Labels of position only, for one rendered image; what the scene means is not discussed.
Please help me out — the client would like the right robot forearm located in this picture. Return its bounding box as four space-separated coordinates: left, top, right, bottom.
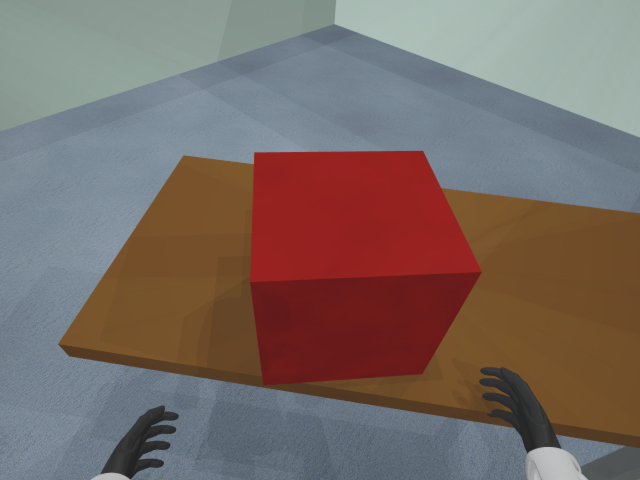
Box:
525 447 588 480

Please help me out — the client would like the robot right hand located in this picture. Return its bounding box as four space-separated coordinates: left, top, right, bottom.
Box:
479 367 561 453

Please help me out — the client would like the carton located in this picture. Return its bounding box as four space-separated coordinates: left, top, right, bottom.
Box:
250 151 482 385

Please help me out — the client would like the robot left hand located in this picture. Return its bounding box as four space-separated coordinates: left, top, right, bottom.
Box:
100 405 179 480

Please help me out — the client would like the table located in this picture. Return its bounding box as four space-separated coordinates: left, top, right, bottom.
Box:
58 155 640 480

